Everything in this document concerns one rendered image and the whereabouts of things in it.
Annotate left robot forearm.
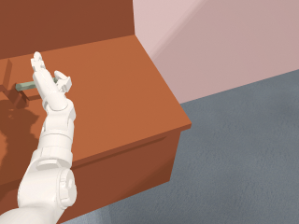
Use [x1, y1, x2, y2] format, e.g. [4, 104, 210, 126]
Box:
[17, 91, 76, 208]

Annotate counter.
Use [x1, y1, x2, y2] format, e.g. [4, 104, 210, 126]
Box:
[0, 0, 192, 224]

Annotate tap lever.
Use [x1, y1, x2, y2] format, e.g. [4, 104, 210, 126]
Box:
[15, 77, 58, 91]

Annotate robot left upper arm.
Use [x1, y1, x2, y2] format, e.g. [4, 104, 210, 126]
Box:
[0, 167, 78, 224]

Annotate robot left hand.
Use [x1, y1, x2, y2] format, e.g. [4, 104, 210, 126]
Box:
[31, 51, 72, 100]

